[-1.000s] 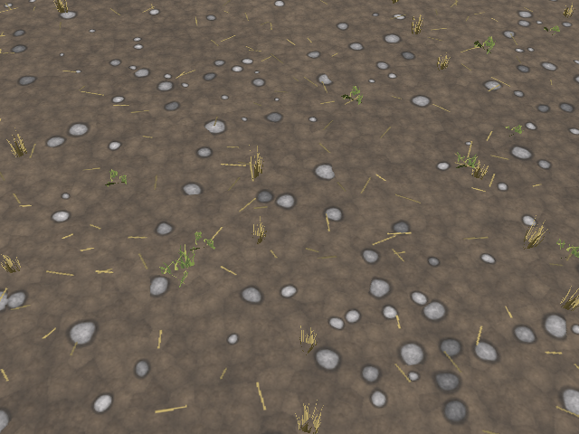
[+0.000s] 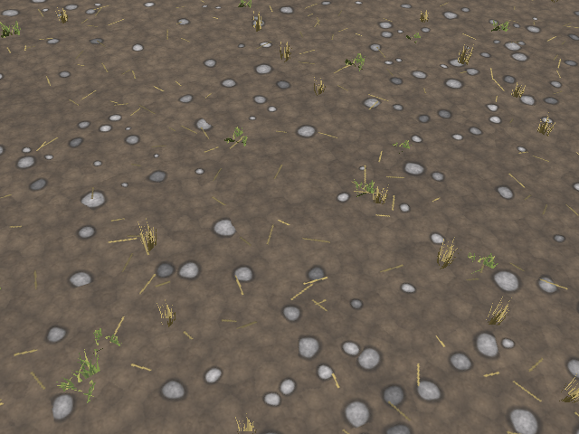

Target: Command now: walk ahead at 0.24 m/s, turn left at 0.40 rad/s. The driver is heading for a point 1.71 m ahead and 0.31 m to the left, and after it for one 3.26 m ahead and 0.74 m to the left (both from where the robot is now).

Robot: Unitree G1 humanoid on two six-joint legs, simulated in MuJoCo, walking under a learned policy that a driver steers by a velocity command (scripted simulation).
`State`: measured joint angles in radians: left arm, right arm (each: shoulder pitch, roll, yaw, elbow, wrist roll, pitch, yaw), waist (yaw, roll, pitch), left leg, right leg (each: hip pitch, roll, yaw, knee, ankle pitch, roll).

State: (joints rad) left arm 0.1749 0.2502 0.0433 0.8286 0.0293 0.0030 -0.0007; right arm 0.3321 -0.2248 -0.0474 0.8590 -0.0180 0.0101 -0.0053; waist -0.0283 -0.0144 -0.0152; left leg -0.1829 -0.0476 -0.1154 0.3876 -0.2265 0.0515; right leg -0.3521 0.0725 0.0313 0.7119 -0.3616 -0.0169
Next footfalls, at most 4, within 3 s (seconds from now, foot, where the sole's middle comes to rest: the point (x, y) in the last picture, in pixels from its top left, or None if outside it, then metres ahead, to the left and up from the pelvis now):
0.18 right None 0.09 -0.12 -0.78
0.58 left None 0.20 0.12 -0.78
1.06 right None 0.36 -0.04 -0.78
1.52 left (171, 407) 0.59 0.26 -0.78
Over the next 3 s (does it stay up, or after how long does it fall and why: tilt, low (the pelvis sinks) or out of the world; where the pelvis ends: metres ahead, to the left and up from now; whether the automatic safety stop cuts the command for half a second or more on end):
stays up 1.25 0.32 0.00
